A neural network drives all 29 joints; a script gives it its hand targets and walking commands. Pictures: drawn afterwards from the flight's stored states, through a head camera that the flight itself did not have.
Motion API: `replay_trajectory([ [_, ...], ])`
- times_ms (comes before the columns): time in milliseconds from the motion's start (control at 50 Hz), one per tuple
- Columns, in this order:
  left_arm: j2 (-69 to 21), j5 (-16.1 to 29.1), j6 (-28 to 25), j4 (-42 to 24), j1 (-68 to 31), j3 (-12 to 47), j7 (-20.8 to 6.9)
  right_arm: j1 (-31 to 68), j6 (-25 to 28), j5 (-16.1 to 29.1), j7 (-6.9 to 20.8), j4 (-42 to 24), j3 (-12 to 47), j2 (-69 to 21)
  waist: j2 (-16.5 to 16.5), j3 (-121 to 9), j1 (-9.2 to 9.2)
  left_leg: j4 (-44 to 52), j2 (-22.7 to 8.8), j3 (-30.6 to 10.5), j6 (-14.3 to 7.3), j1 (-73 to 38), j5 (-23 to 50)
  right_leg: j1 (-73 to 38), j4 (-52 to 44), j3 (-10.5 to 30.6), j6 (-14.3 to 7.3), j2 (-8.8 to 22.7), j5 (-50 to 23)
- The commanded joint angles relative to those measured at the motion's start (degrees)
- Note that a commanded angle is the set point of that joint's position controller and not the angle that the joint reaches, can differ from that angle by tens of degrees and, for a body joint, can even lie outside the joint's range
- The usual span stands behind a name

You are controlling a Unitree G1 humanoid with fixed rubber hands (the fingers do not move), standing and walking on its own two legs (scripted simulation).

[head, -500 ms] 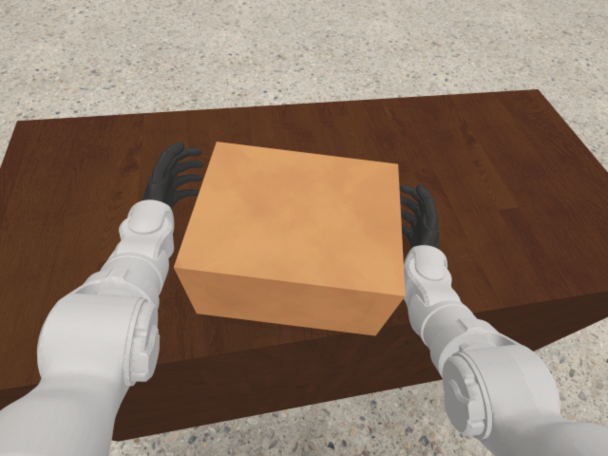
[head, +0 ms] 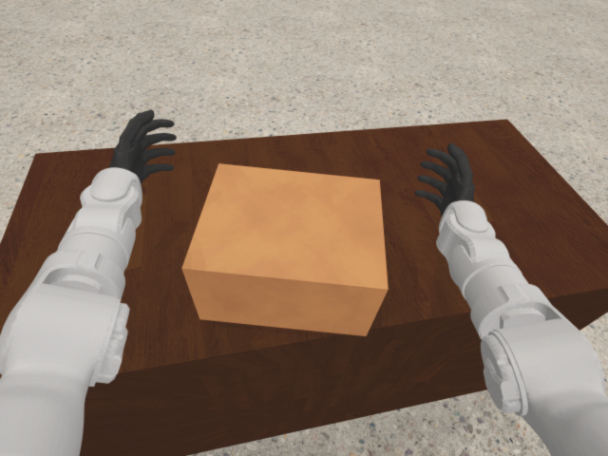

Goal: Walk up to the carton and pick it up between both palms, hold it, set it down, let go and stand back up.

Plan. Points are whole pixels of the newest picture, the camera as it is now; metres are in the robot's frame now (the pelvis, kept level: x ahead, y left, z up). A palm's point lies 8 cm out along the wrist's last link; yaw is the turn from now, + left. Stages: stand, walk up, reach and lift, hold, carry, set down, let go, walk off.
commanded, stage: set down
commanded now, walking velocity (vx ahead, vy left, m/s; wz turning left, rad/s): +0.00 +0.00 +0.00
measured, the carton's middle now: (291, 248) +0.43 -0.03 +0.00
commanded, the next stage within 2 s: none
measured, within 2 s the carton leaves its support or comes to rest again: neither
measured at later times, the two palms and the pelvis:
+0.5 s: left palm (126, 158) +0.48 +0.18 +0.16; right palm (447, 188) +0.40 -0.23 +0.15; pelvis +0.00 -0.01 +0.01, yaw +0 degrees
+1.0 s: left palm (100, 227) +0.40 +0.21 +0.12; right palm (450, 248) +0.33 -0.22 +0.10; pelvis +0.01 -0.01 +0.02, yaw -1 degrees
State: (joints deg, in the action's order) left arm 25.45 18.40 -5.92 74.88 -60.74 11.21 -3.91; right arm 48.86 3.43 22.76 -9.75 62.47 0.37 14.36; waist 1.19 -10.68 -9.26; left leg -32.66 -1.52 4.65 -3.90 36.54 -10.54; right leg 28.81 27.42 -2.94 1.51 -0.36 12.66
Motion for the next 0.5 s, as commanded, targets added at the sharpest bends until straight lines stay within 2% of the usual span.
replay_trajectory([
  [0, 8.35, 1.85, 1.66, -4.21, -28.81, 0.09, -0.34, 27.39, -3.66, -0.28, -0.03, -9.49, -0.48, 9.17, 5.07, -26.73, -0.79, 3.00, -0.95, -7.60, 4.62, -38.14, 8.28, 7.21, -5.74, -1.83, -1.25, -1.79, -5.42],
  [40, 8.87, 1.98, 2.61, -2.90, -29.14, 0.21, -0.57, 28.07, -5.23, -0.71, -0.37, -9.74, -0.41, 8.63, 3.24, -24.84, -0.75, 4.42, -0.65, -7.37, 3.61, -37.08, 5.46, 5.29, -6.44, -1.33, -1.30, -1.35, -4.62],
  [120, 9.48, 2.84, 3.20, -0.58, -30.71, 0.73, -0.45, 29.58, -7.42, -1.64, -0.87, -10.25, -0.75, 7.72, 1.62, -23.04, -0.99, 6.16, -0.52, -7.30, 2.61, -36.30, 2.40, 3.66, -7.27, -0.91, -1.55, -1.00, -3.17],
  [220, 10.13, 2.85, 2.87, 0.49, -31.97, 0.60, -0.40, 29.74, -8.61, -2.01, -1.28, -10.05, -0.34, 6.27, 2.19, -23.05, -0.96, 6.80, -0.28, -6.83, 2.32, -37.40, 2.66, 2.25, -8.25, -0.48, -1.88, -0.47, -3.93],
  [340, 10.60, 1.95, 3.45, -5.88, -33.31, -0.82, -0.28, 29.18, -8.18, -2.03, -2.80, -13.61, -1.75, 5.83, 6.26, -29.01, -1.58, 5.21, 0.04, -5.85, 4.30, -42.45, 10.37, 0.39, -8.82, -0.89, -1.85, -1.14, -11.21],
  [480, 10.20, -4.25, 7.07, -15.09, -22.38, -7.65, -1.83, 18.00, -7.35, -0.95, -4.74, -18.81, -0.70, 4.23, 8.20, -28.71, -0.04, 3.93, 0.60, -4.59, 5.78, -48.86, 22.07, -6.38, -10.04, -0.78, -1.27, -2.14, -20.92],
])
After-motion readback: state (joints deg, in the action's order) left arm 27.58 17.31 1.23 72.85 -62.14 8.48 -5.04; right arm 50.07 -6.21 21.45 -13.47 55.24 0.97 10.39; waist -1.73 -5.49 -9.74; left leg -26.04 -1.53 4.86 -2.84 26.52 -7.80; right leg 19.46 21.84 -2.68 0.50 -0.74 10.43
